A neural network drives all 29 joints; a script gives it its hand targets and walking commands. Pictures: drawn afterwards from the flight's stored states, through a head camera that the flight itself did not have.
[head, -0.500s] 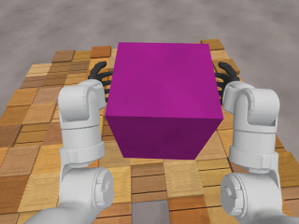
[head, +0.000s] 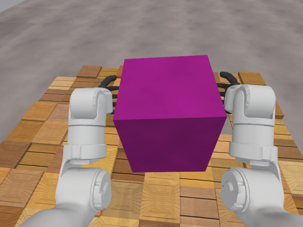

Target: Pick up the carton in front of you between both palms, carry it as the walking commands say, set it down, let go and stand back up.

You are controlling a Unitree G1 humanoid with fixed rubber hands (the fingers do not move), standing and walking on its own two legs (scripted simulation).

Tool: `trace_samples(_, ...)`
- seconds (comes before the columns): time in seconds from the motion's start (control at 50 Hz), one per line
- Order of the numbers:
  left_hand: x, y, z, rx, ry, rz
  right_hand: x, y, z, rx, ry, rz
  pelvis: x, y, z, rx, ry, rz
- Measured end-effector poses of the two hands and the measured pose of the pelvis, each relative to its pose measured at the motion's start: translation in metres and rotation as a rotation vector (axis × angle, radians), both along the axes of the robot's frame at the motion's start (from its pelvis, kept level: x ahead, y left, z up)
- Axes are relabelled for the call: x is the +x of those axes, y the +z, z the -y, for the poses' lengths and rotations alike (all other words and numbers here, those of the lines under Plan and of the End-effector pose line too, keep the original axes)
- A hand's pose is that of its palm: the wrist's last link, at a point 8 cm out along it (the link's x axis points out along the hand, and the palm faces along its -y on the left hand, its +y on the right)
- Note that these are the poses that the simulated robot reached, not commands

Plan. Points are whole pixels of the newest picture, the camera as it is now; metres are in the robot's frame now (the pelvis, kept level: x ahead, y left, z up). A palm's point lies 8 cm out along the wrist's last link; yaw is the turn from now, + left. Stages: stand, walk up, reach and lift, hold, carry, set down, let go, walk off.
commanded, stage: carry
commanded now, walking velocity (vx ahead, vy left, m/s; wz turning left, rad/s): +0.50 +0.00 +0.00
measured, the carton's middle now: (167, 118) +0.39 +0.03 +0.11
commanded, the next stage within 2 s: none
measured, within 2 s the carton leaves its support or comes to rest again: neither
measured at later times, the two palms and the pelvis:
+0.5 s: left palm (140, 64) +0.68 +0.15 +0.10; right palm (218, 64) +0.69 -0.15 +0.11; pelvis +0.31 -0.01 +0.01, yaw +1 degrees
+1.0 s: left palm (151, 1) +1.00 +0.14 +0.24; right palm (217, 5) +0.97 -0.15 +0.23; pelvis +0.61 +0.01 +0.05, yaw +2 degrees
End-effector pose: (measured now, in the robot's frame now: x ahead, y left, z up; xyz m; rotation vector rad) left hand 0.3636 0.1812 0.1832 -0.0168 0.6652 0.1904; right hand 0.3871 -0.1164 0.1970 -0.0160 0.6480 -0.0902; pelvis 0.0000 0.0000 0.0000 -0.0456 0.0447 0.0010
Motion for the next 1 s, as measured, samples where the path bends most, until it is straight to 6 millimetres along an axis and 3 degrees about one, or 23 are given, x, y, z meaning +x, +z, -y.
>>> trace_samples(0.06,0.045,-0.028,0.009,-0.02,-0.042,-0.048,0.028,-0.029,0.01,-0.031,-0.034,-0.047,0.031,-0.012,-0.006,0.048,0.015,-0.014)
trace_samples(0.14,0.088,-0.062,0.023,-0.005,-0.083,-0.161,0.053,-0.074,0.024,-0.011,-0.079,-0.161,0.074,-0.011,-0.015,0.043,0.012,-0.031)
trace_samples(0.2,0.122,-0.079,0.029,-0.006,-0.094,-0.19,0.079,-0.094,0.03,0.002,-0.099,-0.189,0.108,-0.009,-0.017,0.038,0.008,-0.039)
trace_samples(0.3,0.187,-0.092,0.036,-0.024,-0.087,-0.168,0.142,-0.107,0.037,0.003,-0.108,-0.167,0.176,-0.005,-0.011,0.029,0.009,-0.055)
trace_samples(0.42,0.275,-0.093,0.045,-0.006,-0.072,-0.096,0.244,-0.105,0.047,0.017,-0.087,-0.095,0.268,-0.007,0.004,-0.015,0.012,-0.052)
trace_samples(0.54,0.325,-0.072,0.023,-0.018,0.03,-0.065,0.333,-0.073,0.023,0.026,0.006,-0.066,0.329,0.023,0.018,0.005,0.027,-0.058)
trace_samples(0.64,0.371,-0.024,-0.007,-0.036,0.125,0.031,0.399,-0.026,-0.01,0.045,0.072,0.025,0.385,0.042,0.017,0.035,0.051,-0.062)
trace_samples(0.74,0.444,0.025,-0.026,-0.025,0.1,0.119,0.462,0.018,-0.026,0.021,0.074,0.116,0.454,0.037,0.001,0.038,0.053,-0.045)
trace_samples(0.8,0.491,0.044,-0.021,-0.032,0.031,0.097,0.493,0.033,-0.021,-0.01,0.047,0.096,0.492,0.04,-0.007,0.043,0.046,-0.047)
trace_samples(0.88,0.551,0.058,-0.001,-0.022,-0.046,0.017,0.528,0.041,0.0,-0.021,-0.017,0.017,0.537,0.05,-0.013,0.028,0.036,-0.06)
trace_samples(1.0,0.634,0.055,0.038,-0.029,-0.115,-0.058,0.586,0.036,0.038,-0.011,-0.102,-0.058,0.609,0.053,-0.009,0.031,0.024,-0.064)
